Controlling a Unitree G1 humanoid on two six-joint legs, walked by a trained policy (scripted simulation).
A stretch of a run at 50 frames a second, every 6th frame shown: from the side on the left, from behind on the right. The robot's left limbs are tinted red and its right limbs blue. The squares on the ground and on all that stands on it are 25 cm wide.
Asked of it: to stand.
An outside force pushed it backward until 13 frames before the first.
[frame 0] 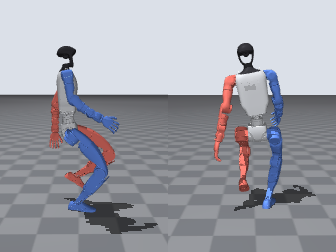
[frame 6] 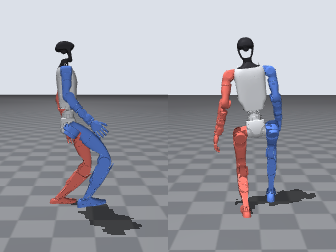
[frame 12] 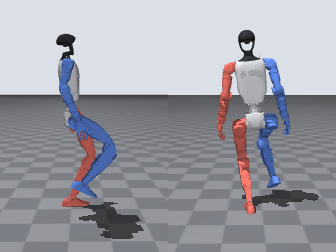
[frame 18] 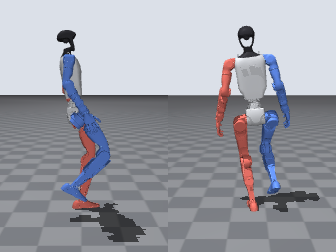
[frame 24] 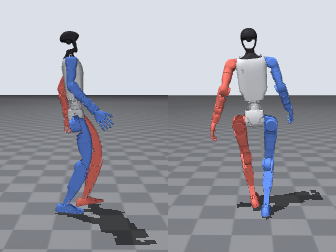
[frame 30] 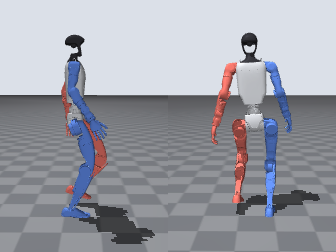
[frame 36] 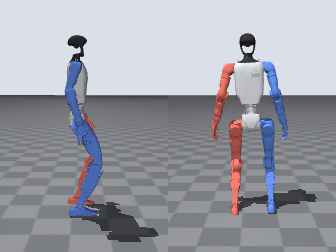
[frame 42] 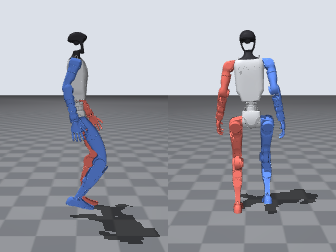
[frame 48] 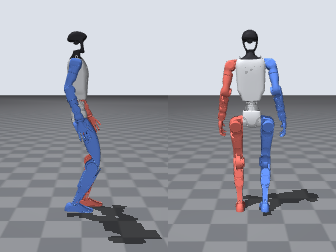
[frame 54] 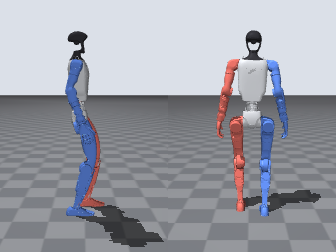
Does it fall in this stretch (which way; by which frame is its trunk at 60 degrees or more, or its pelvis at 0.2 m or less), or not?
no
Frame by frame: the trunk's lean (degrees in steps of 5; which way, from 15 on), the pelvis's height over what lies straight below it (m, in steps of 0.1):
0: 10, 0.6
6: 10, 0.7
12: 10, 0.7
18: 10, 0.8
24: 5, 0.8
30: 5, 0.8
36: 5, 0.7
42: 5, 0.8
48: 0, 0.8
54: 0, 0.8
